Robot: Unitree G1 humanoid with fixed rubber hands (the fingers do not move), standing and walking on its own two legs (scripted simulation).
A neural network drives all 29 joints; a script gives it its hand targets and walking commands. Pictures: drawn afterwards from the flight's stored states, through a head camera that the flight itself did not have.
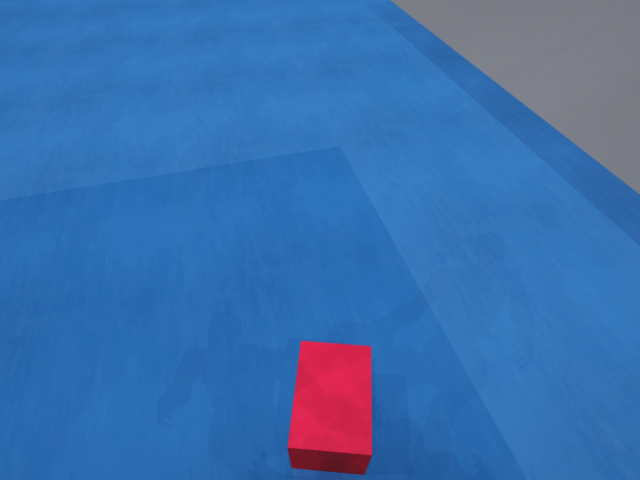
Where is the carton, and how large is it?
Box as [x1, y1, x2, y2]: [287, 341, 371, 474]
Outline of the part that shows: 301,341 287,447 291,467 364,474 371,456 370,346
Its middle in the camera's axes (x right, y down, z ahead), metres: +0.03 +0.48 +1.12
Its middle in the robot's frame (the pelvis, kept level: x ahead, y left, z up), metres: +0.47 -0.01 -0.68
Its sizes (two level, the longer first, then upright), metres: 0.291 0.208 0.207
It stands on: the floor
